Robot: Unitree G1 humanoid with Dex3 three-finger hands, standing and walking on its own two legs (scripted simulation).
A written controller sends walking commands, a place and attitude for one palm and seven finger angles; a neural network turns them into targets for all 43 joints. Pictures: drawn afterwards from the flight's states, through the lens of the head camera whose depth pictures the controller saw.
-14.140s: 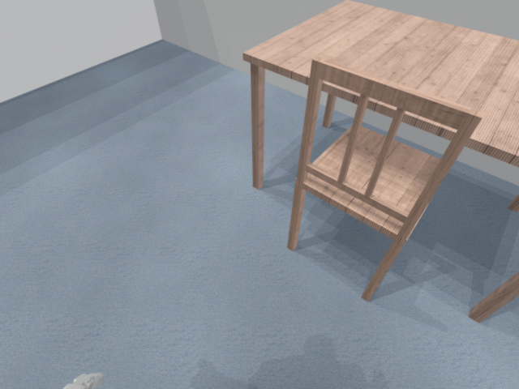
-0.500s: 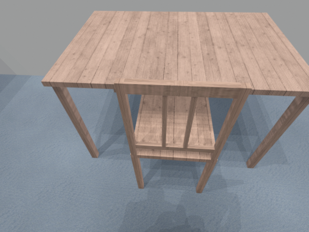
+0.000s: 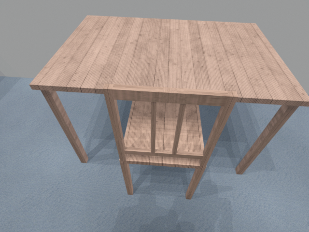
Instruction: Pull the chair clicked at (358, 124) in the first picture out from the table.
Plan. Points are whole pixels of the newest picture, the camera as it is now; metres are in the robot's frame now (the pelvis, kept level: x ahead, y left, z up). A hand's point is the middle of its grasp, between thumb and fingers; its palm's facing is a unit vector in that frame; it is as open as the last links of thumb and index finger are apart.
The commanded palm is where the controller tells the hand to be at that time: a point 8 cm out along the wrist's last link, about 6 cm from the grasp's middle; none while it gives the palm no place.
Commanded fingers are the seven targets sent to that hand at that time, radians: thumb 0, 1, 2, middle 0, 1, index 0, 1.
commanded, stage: come to a stop and stand still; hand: left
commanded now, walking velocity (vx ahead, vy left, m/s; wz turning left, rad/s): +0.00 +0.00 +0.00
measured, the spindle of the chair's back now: (153, 129) +0.49 +0.03 -0.08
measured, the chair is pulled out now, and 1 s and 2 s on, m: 0.00 0.00 0.00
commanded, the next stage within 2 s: look again from close up in 0.12 s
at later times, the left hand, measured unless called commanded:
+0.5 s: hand out of the picture +0.00 +0.17 -0.17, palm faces +0.02 -0.98 -0.18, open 7.4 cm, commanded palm none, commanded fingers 0.00 0.90 0.90 -0.20 -0.30 -0.20 -0.30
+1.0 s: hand out of the picture -0.01 +0.17 -0.17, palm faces +0.02 -0.98 -0.18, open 7.4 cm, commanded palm none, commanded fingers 0.00 0.90 0.90 -0.20 -0.30 -0.20 -0.30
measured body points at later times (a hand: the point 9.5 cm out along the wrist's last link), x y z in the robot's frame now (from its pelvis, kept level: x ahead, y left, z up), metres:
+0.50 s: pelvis +0.02 +0.00 +0.00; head +0.02 +0.00 +0.45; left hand +0.00 +0.22 -0.16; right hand +0.03 -0.22 -0.16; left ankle +0.00 +0.13 -0.74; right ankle -0.04 -0.09 -0.74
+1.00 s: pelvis +0.01 +0.00 +0.00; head +0.02 +0.00 +0.45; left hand -0.01 +0.22 -0.16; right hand +0.02 -0.22 -0.16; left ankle +0.00 +0.13 -0.74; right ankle -0.04 -0.09 -0.74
